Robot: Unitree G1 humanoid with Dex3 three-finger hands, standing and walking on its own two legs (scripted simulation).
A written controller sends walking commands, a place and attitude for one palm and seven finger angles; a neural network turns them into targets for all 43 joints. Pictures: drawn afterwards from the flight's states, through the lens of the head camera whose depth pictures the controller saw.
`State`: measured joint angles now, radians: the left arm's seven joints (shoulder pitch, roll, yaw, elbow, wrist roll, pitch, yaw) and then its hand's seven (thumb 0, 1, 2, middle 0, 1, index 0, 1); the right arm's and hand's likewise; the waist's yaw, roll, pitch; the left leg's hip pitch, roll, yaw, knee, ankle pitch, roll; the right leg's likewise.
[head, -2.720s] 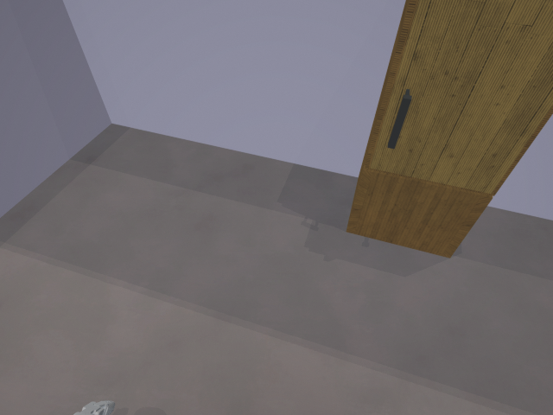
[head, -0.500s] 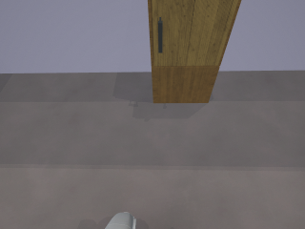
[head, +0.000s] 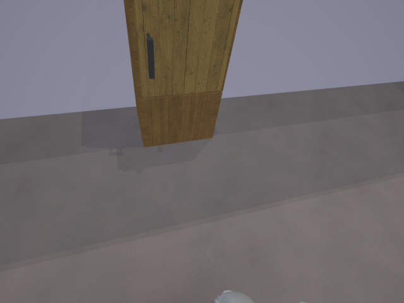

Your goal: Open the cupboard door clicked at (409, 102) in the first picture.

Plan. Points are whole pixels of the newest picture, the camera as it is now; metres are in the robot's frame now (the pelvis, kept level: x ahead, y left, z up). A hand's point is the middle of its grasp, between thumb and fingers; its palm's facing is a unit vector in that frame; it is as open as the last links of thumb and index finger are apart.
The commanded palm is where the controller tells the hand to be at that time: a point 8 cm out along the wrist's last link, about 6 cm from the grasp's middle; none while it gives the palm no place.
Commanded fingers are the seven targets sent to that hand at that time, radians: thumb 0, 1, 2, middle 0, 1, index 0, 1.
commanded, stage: walk to a spot facing it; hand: left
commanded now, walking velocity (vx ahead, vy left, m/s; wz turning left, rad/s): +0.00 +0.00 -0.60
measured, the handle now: (150, 56) +1.04 +0.31 -0.11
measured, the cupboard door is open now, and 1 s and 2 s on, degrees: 0 0 0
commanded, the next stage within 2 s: turn to face it in 0.90 s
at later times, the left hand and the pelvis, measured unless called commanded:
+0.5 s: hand (182, 259) +0.24 +0.06 -0.16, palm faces -0.35 -0.91 -0.22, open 7.3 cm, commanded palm none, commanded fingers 0.00 0.90 0.90 -0.20 -0.30 -0.20 -0.30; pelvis +0.05 -0.08 -0.02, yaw -19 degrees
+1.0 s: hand (184, 240) +0.30 +0.06 -0.20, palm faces -0.39 -0.91 -0.13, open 7.3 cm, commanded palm none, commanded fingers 0.00 0.90 0.90 -0.20 -0.30 -0.20 -0.30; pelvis +0.27 -0.12 -0.02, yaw -29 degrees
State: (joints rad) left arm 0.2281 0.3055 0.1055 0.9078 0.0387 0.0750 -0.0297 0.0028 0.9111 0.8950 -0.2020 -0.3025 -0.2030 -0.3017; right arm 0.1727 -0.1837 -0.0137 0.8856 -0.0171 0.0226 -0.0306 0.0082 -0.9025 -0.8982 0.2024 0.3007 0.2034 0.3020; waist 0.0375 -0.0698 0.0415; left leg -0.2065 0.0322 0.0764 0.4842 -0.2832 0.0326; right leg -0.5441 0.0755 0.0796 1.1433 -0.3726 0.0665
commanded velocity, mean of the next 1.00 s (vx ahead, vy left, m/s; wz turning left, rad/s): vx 0.30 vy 0.00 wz -0.34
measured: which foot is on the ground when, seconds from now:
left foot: down 0.00-0.42, up 0.44-0.84, down 0.86-1.00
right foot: up 0.00-0.40, down 0.42-0.88, up 0.90-1.00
